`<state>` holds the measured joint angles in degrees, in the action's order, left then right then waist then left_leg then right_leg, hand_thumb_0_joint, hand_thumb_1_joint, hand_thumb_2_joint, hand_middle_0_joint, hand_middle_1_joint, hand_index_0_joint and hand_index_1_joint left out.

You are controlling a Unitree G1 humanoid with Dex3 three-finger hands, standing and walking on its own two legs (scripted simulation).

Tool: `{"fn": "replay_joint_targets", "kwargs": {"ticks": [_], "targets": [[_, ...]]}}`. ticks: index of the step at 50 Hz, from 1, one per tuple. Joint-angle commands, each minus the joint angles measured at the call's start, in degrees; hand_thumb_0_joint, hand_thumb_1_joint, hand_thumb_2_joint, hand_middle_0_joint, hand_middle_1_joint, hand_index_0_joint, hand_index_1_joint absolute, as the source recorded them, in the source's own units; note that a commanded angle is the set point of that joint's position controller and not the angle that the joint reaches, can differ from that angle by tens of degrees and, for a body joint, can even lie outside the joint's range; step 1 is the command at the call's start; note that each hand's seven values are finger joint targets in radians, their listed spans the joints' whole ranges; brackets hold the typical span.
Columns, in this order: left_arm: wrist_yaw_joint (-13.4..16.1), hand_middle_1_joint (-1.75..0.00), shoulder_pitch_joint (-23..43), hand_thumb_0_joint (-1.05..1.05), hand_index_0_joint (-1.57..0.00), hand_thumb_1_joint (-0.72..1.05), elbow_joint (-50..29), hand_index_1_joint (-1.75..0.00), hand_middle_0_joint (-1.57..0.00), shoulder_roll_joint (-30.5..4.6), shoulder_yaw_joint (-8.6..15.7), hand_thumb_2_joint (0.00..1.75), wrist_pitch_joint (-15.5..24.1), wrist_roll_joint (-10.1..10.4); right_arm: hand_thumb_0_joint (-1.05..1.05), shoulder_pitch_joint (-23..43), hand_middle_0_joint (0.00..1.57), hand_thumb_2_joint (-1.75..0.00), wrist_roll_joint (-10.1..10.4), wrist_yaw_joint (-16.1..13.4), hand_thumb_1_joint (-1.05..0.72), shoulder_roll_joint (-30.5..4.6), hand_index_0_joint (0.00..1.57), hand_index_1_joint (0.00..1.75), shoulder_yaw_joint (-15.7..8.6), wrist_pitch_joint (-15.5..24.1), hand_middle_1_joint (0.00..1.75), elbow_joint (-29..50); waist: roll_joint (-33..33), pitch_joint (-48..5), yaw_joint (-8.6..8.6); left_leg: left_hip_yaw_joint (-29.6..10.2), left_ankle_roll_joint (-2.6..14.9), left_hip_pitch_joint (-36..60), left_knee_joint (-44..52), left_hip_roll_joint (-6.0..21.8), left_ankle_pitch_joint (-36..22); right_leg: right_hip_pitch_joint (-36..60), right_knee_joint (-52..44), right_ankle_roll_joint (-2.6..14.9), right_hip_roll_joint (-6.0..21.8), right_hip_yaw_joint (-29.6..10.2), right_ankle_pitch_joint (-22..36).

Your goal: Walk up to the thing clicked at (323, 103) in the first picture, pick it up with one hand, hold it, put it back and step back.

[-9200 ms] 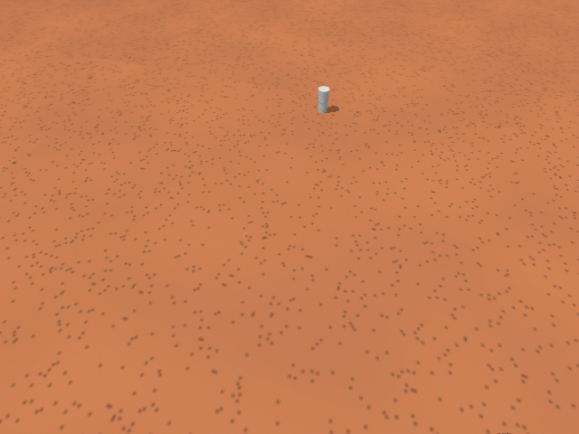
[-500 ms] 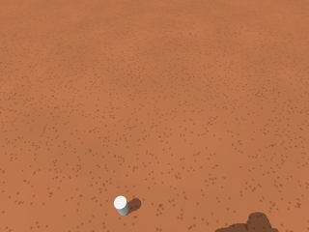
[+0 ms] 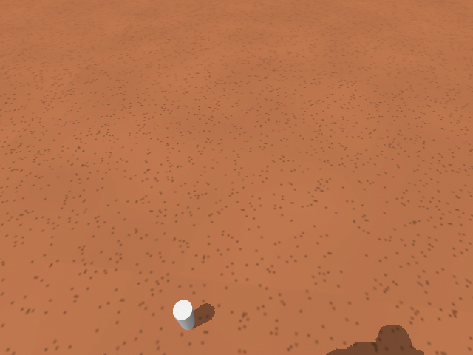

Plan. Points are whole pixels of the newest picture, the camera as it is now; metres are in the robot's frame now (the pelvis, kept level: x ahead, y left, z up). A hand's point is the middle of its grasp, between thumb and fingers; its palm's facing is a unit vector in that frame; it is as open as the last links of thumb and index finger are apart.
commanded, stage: go down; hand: left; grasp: from the side
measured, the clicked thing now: (185, 316) +0.42 +0.23 -0.71
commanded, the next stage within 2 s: none
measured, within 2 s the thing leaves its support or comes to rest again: neither
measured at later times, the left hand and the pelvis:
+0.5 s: hand out of the picture +0.15 +0.27 -0.16, palm faces +0.03 -0.94 -0.35, open 14.3 cm; pelvis -0.01 +0.01 -0.02, yaw +0 degrees
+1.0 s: hand out of the picture +0.14 +0.28 -0.19, palm faces +0.07 -0.94 -0.33, open 17.5 cm; pelvis +0.00 +0.02 -0.07, yaw +1 degrees
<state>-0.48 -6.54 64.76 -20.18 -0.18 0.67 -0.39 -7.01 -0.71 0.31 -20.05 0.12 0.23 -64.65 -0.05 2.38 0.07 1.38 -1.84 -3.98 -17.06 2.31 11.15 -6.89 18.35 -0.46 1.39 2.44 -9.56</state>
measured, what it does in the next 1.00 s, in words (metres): lowers itself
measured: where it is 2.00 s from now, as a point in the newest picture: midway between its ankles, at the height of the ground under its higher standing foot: outside the picture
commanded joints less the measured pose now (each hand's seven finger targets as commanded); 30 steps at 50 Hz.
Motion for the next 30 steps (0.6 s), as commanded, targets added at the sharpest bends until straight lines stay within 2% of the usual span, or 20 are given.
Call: {"fn": "replay_joint_targets", "kwargs": {"ticks": [1,4,5,6,7,8,9,10,11,12,13,15,16,17,20,22,24,28,29,30], "targets": [[1.0,-0.30,2.5,0.00,-0.20,0.90,-3.4,-0.30,-0.20,-12.7,2.5,0.90,1.1,-0.2,0.00,2.2,0.20,-0.90,0.0,-0.7,-0.90,-12.0,0.20,0.30,-2.3,1.2,0.30,3.3,-0.1,-3.2,0.11,-4.2,2.33,-1.4,2.7,6.0,-6.6,1.6,-2.7,1.47,6.9,-5.8,7.6],[1.0,-0.30,2.0,0.00,-0.20,0.90,-3.5,-0.30,-0.20,-12.8,2.5,0.90,1.1,-0.1,0.00,2.2,0.20,-0.90,0.0,-0.7,-0.90,-12.3,0.20,0.30,-2.4,1.2,0.30,3.2,0.5,-3.7,-0.09,-4.5,2.24,-0.8,2.8,6.2,-7.3,1.5,-2.5,1.53,6.8,-5.6,7.6],[1.0,-0.22,2.4,0.00,-0.22,0.82,-3.7,-0.22,-0.26,-12.6,2.4,0.82,1.1,-0.2,0.00,2.2,0.21,-0.92,-0.1,-0.7,-0.93,-12.2,0.20,0.30,-2.4,1.2,0.30,3.4,0.3,-4.0,0.01,-4.2,2.35,-1.0,2.5,6.2,-7.7,1.6,-2.4,1.55,6.9,-5.7,8.4],[1.8,-0.14,22.5,0.00,-0.14,0.74,-23.8,-0.14,-0.18,-2.1,2.5,0.74,6.2,2.6,0.00,1.4,0.20,-0.92,4.0,-2.0,-0.99,-2.2,0.20,0.30,0.2,4.1,0.30,19.2,1.8,1.9,6.79,2.2,2.54,-9.5,-2.4,-2.8,-0.4,-11.0,0.7,0.69,-0.4,-1.4,3.1],[2.1,-0.06,26.0,0.00,-0.06,0.66,-19.0,-0.06,-0.10,-5.8,4.0,0.66,5.4,2.2,0.00,-1.4,0.20,-0.93,4.0,-2.5,-1.00,-3.8,0.20,0.30,-0.2,4.0,0.30,16.3,-1.2,-1.4,4.67,2.0,2.92,-8.9,-3.3,-2.8,0.2,-7.0,0.8,0.19,0.0,-0.7,1.0],[2.6,-0.02,15.4,0.00,-0.02,0.58,-8.8,-0.02,-0.02,-11.6,8.2,0.58,3.0,1.1,0.00,-3.1,0.20,-0.93,3.7,-2.8,-1.00,-5.7,0.20,0.30,-1.0,3.5,0.30,15.2,-2.3,-1.2,3.16,2.0,3.01,-10.8,-4.4,-3.2,1.1,-7.4,1.3,0.63,-0.5,-0.1,-1.4],[1.9,-0.04,11.6,0.00,-0.02,0.50,-6.4,-0.04,-0.03,-11.7,9.0,0.50,2.2,0.6,0.00,-3.3,0.20,-0.92,3.7,-2.7,-0.99,-5.7,0.20,0.30,-1.8,3.0,0.30,16.8,-2.2,-1.3,1.59,2.4,2.86,-12.6,-6.0,-3.0,0.3,-8.0,2.9,0.71,-0.5,0.0,-1.5],[1.4,-0.04,16.1,0.00,-0.02,0.42,-9.0,-0.04,-0.02,-12.8,9.2,0.42,2.5,-0.4,0.00,-4.1,0.20,-0.93,3.2,-2.9,-1.00,-5.6,0.20,0.30,-2.5,3.2,0.30,18.1,-2.8,-5.3,1.85,2.1,3.04,-12.8,-7.6,-3.0,-0.7,-8.0,4.4,0.70,-0.3,-0.2,-0.3],[1.1,-0.05,17.3,0.00,-0.02,0.34,-9.9,-0.04,-0.02,-14.6,10.7,0.34,2.9,-1.0,0.00,-5.4,0.20,-0.92,3.1,-3.3,-0.98,-5.4,0.20,0.30,-3.2,3.6,0.30,18.9,-1.8,-9.4,1.31,1.8,2.92,-12.5,-8.5,-3.1,-2.2,-6.8,6.0,0.57,-0.1,-0.4,2.0],[0.4,-0.06,14.2,0.00,-0.02,0.26,-8.3,-0.05,-0.01,-15.3,11.9,0.26,2.4,-2.2,0.00,-5.6,0.20,-0.92,2.8,-3.3,-0.98,-5.4,0.20,0.30,-3.7,4.0,0.30,20.2,-1.3,-11.4,1.01,1.6,2.82,-13.9,-10.1,-3.2,-3.5,-6.6,7.8,0.60,0.0,-0.4,3.8],[-0.2,-0.05,9.0,0.00,-0.03,0.23,-4.8,-0.05,-0.02,-13.9,11.9,0.20,1.5,-3.6,0.00,-7.0,0.20,-0.92,2.3,-3.0,-0.97,-5.1,0.20,0.30,-4.1,4.0,0.30,20.6,-2.3,-11.9,0.72,1.3,2.78,-16.3,-11.8,-3.3,-3.5,-7.6,9.3,0.72,0.0,-0.2,3.8],[-0.5,-0.05,5.0,0.00,-0.04,0.12,-8.7,-0.04,-0.03,-15.4,15.2,0.16,0.6,-4.8,0.00,-7.2,0.20,-0.91,1.9,-2.7,-0.95,-4.7,0.20,0.30,-5.0,4.5,0.30,23.2,1.4,-17.6,-2.24,1.4,2.32,-16.6,-13.3,-3.9,-6.2,-4.9,11.2,1.12,0.0,-0.6,5.9],[-0.3,-0.05,3.9,0.00,-0.05,0.06,-11.5,-0.04,-0.05,-14.0,15.0,0.13,-0.2,-4.6,0.00,-7.4,0.20,-0.91,2.0,-2.7,-0.95,-4.3,0.20,0.30,-5.2,4.5,0.30,24.6,3.1,-19.3,-2.42,1.4,1.98,-15.2,-12.8,-3.9,-7.7,-4.3,11.5,1.32,-0.2,-0.6,7.0],[-0.3,-0.05,2.6,0.00,-0.07,0.00,-12.4,-0.04,-0.06,-11.5,13.4,0.11,-1.7,-4.5,0.00,-7.1,0.20,-0.91,2.1,-2.8,-0.94,-4.0,0.20,0.30,-5.0,4.6,0.30,25.7,4.3,-17.5,-1.90,1.3,1.74,-14.9,-12.6,-3.9,-7.5,-6.0,11.2,1.47,-0.5,-0.4,6.1],[0.2,-0.04,5.8,0.00,-0.07,-0.13,-16.2,-0.03,-0.07,-11.1,13.1,0.07,-5.8,-4.4,0.00,-4.8,0.20,-0.90,2.5,-2.8,-0.94,-4.0,0.20,0.30,-4.8,5.2,0.30,28.7,3.3,-12.9,-0.61,0.2,1.33,-17.0,-13.3,-2.8,-5.1,-11.1,11.5,1.59,-1.1,0.6,2.7],[0.2,-0.03,7.7,0.00,-0.07,-0.24,-20.2,-0.03,-0.07,-10.5,12.4,0.06,-7.5,-4.1,0.00,-4.6,0.20,-0.90,2.4,-2.8,-0.92,-3.8,0.20,0.30,-4.8,5.8,0.30,30.5,1.9,-12.7,0.32,0.0,1.57,-18.2,-14.6,-2.4,-3.0,-13.2,12.6,1.56,-1.4,0.8,0.2],[-0.1,-0.05,5.8,0.00,-0.07,-0.37,-20.9,-0.05,-0.07,-8.3,11.5,0.06,-8.9,-3.2,0.00,-4.9,0.20,-0.89,2.4,-2.9,-0.89,-3.6,0.20,0.30,-4.5,6.5,0.30,31.3,0.8,-10.8,0.93,-0.3,1.54,-20.6,-16.0,-2.0,-0.4,-16.3,14.1,1.46,-1.8,1.2,-2.5],[-0.4,-0.05,5.5,0.00,-0.07,-0.50,-28.4,-0.06,-0.08,-8.6,12.6,0.04,-9.1,-2.5,0.00,-6.5,0.20,-0.89,2.2,-3.0,-0.86,-3.2,0.20,0.30,-4.8,8.3,0.30,32.3,0.3,-14.5,1.59,-0.9,1.66,-22.6,-20.5,-1.8,-1.2,-18.6,18.6,1.20,-1.6,1.2,-1.7],[-0.4,-0.07,4.2,0.00,-0.08,-0.52,-30.2,-0.08,-0.08,-9.0,13.4,0.03,-8.9,-2.4,0.00,-6.7,0.20,-0.89,2.1,-3.0,-0.87,-3.4,0.20,0.30,-4.8,8.7,0.30,32.7,1.3,-15.6,1.19,-1.1,1.42,-22.8,-21.4,-1.6,-2.1,-18.9,20.2,1.26,-1.7,1.2,-1.0],[-0.5,-0.07,2.7,0.00,-0.08,-0.54,-30.5,-0.07,-0.08,-8.3,13.1,0.03,-9.1,-2.5,0.00,-6.9,0.20,-0.89,2.0,-3.1,-0.88,-3.2,0.20,0.30,-4.8,9.0,0.30,32.8,2.1,-16.2,1.62,-1.1,1.26,-23.6,-23.0,-1.5,-3.5,-20.1,21.9,1.35,-1.5,1.1,0.0]]}}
